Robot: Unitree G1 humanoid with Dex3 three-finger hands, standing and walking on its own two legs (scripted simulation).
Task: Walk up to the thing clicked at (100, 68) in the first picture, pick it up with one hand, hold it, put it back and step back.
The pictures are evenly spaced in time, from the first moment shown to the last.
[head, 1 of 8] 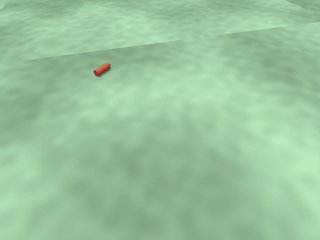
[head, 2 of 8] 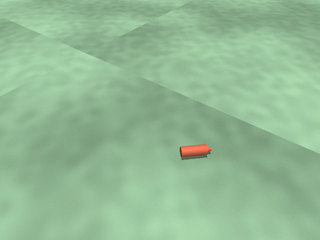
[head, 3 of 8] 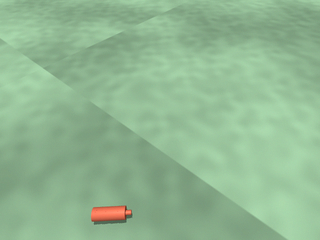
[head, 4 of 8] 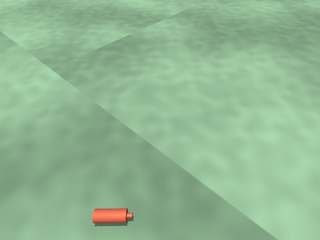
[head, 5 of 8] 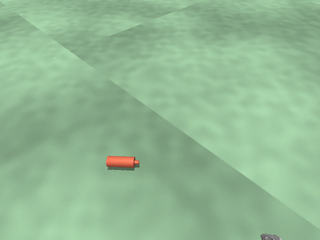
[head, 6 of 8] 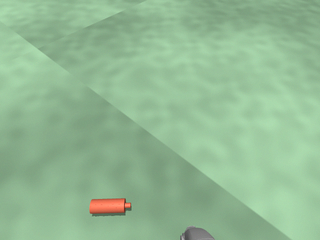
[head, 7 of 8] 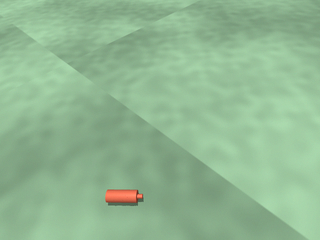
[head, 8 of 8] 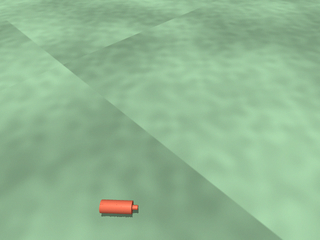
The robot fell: no
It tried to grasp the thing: no
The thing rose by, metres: 0.00
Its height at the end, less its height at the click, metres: +0.00
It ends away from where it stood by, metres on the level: 0.00
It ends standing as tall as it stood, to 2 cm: yes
